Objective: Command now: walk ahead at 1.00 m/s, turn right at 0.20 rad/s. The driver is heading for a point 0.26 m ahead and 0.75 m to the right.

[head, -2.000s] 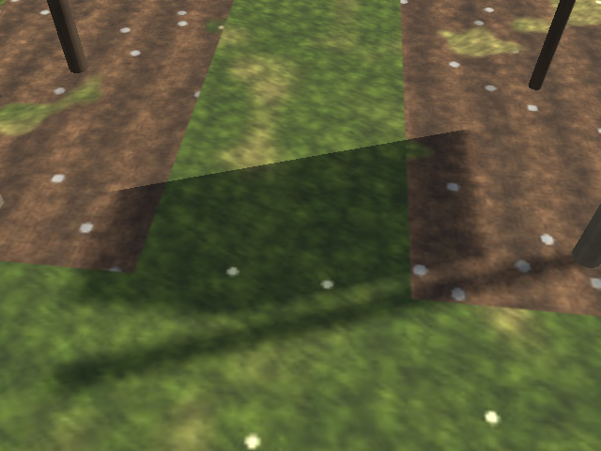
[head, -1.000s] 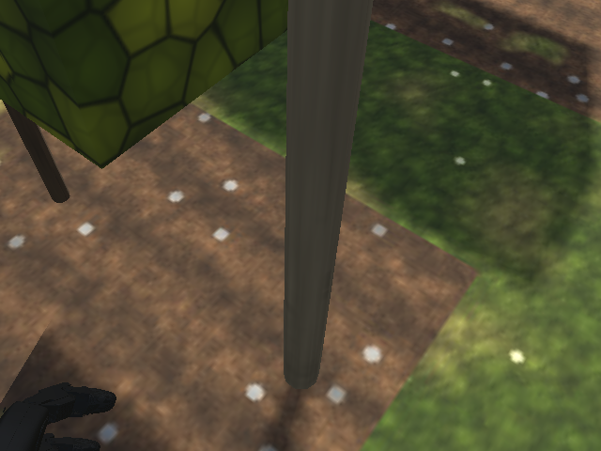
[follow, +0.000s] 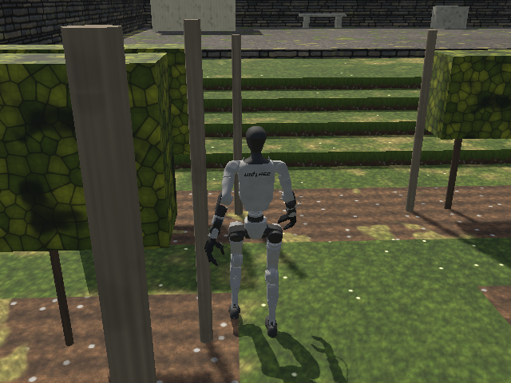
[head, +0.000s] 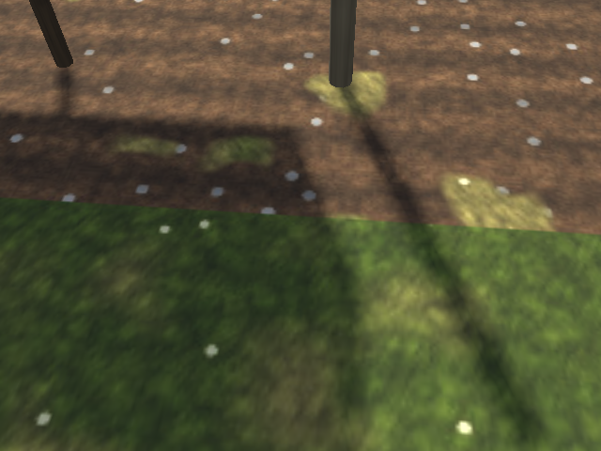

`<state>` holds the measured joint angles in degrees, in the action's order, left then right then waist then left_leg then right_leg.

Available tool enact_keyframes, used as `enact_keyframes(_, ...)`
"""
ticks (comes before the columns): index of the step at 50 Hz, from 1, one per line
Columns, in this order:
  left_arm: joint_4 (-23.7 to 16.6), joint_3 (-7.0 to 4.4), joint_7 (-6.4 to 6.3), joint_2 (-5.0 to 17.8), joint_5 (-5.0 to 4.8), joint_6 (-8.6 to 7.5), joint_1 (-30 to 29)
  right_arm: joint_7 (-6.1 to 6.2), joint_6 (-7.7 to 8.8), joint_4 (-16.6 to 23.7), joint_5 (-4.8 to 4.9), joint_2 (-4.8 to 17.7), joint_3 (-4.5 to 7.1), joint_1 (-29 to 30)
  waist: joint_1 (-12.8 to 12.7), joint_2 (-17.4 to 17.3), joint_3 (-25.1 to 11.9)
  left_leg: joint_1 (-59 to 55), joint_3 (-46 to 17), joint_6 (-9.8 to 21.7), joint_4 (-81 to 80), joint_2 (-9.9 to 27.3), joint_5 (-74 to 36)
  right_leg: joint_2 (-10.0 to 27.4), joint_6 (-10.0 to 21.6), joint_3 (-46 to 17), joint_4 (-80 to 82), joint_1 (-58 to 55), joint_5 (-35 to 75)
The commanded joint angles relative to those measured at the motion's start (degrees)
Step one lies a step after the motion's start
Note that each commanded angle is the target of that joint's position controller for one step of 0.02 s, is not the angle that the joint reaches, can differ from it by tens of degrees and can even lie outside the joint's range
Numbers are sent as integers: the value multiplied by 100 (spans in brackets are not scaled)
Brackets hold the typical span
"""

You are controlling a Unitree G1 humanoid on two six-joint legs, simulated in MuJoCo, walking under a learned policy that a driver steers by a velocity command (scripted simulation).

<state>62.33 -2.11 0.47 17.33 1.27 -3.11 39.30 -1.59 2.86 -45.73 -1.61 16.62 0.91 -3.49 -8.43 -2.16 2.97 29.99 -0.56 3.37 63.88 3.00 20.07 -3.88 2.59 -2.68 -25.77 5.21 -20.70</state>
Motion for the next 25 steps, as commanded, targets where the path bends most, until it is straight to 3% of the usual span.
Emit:
enact_keyframes(1, -360, 15, -53, 535, -61, -392, -328, -208, -49, 816, -99, 377, -14, 778, 473, 692, 398, 1554, -106, -157, -533, 269, -688, 1485, 1080, -2315, 1916, -730, -5)
enact_keyframes(4, -187, -86, -82, 616, -92, -446, -508, -252, -71, 1243, 8, 295, -151, 1670, 426, 703, 890, 688, 206, -249, -2217, 107, -1468, 1348, 1007, -1618, 2393, 63, 1166)
enact_keyframes(5, -142, -96, -57, 597, -151, -423, -534, -266, -93, 1289, 44, 179, -168, 1794, 409, 720, 817, 233, 367, -248, -2403, -49, -1726, 1369, 996, -1403, 2582, 138, 1737)
enact_keyframes(6, -74, -122, -48, 718, -116, -401, -481, -232, -45, 1313, 101, 260, -155, 1826, 370, 866, 949, -219, 461, -194, -2709, -77, -2220, 1438, 945, -1255, 2555, 359, 2533)
enact_keyframes(7, 10, -128, 5, 708, -156, -364, -438, -212, -21, 1287, 98, 254, -175, 1710, 396, 923, 866, -620, 601, -116, -2859, -155, -2431, 1444, 823, -1154, 2447, 282, 3223)
enact_keyframes(8, 20, -158, 33, 794, -106, -328, -539, -136, 0, 1177, 31, 364, -112, 1401, 528, 893, 679, -1014, 634, -49, -3017, -295, -2258, 1384, 707, -988, 1909, 26, 4381)
enact_keyframes(9, -26, -153, -7, 809, -57, -353, -641, -16, 26, 938, 10, 636, 69, 527, 934, 831, 45, -1993, 639, -10, -2902, -545, -1653, 1356, 602, -843, 720, -97, 5691)
enact_keyframes(10, -17, -154, -35, 834, -53, -361, -669, 100, 47, 512, -18, 838, 200, -666, 1412, 771, -671, -3293, 563, 12, -2867, -515, -1386, 1172, 561, -762, -775, 232, 5899)
enact_keyframes(11, -134, -185, 4, 783, -31, -380, -860, 250, 120, 207, -156, 1243, 384, -1733, 1847, 646, -1183, -4561, -117, 57, -2738, 250, -601, 833, 546, -685, -2533, 1352, 4599)
enact_keyframes(12, -360, -32, 30, -238, -160, -322, -614, 293, 158, 85, -359, 1704, 534, -2166, 1532, -892, -2061, -5611, -2501, 181, -3516, 1971, 1874, 195, 460, -413, -4932, 2645, 433)
enact_keyframes(13, -587, -82, -25, -57, -273, -237, -566, 193, 41, 199, -239, 1542, 518, -1625, 1199, -1722, -2451, -4961, -4407, 116, -5091, 2512, 2693, 154, 572, -498, -5950, 2912, 59)
enact_keyframes(14, -634, -165, -45, 218, -142, -151, -1068, 175, -27, 268, -163, 946, 451, -771, 943, -1223, -1342, -3999, -3705, 106, -5177, 2153, 3069, 546, 629, -342, -6125, 3234, 586)
enact_keyframes(15, -566, -186, -31, 183, -116, -213, -1434, 153, 31, 180, -144, 392, 333, -705, 1037, -596, -416, -3060, -2240, 34, -4928, 1817, 1358, 800, 624, -345, -5647, 3200, 971)
enact_keyframes(16, -664, -190, -2, 88, -40, -176, -1683, 155, 36, -34, -125, 381, 327, -615, 932, -525, -358, -2773, -1794, 158, -5093, 1602, 1351, 803, 630, -229, -5676, 3265, 803)
enact_keyframes(18, -974, -199, 117, -60, 24, -14, -2025, 170, 164, -401, -99, -52, 183, -833, 693, -567, -175, -2014, -1138, 93, -5197, 1530, 1161, 980, 586, -239, -5302, 3118, 657)
enact_keyframes(19, -1179, -192, 184, -140, -54, 54, -2375, 132, 276, -572, -57, -140, 174, -952, 656, -533, 44, -2016, -755, 16, -5349, 1441, 811, 1046, 594, -263, -5054, 3293, 774)
enact_keyframes(20, -1342, -175, 212, -263, -22, 113, -2622, 123, 361, -699, 7, -113, 175, -1027, 584, -446, 122, -2061, -491, -5, -5458, 1513, 525, 1108, 559, -264, -4867, 3498, 903)
enact_keyframes(21, -1562, -132, 266, -340, 81, 172, -2911, 166, 446, -850, 23, -129, 156, -1209, 504, -377, 294, -2076, -282, 6, -5440, 1671, 93, 1240, 538, -349, -4769, 3709, 1190)
enact_keyframes(23, -1626, -159, 377, -198, 76, 208, -3066, 163, 468, -759, 42, -119, 154, -972, 334, -317, 427, -1850, 501, -5, -5403, 1585, -809, 1193, 506, -328, -4130, 3745, 1720)
enact_keyframes(24, -1777, -155, 409, -130, 62, 281, -3238, 213, 485, -747, 82, 36, 149, -930, 231, -236, 590, -1758, 759, 37, -5385, 1704, -1584, 1178, 477, -190, -3726, 3741, 1974)
enact_keyframes(25, -1947, -119, 453, -148, 59, 336, -3596, 279, 508, -761, 114, 164, 155, -1074, 292, -13, 584, -1682, 1145, -1, -5581, 1558, -1590, 1113, 518, 183, -3200, 3488, 2279)
